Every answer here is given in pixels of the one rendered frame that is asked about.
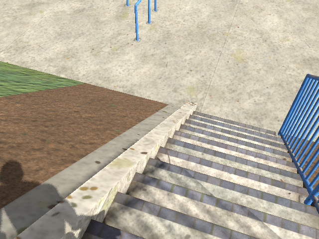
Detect stairs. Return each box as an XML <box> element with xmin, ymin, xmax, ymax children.
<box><xmin>82</xmin><ymin>111</ymin><xmax>319</xmax><ymax>239</ymax></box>

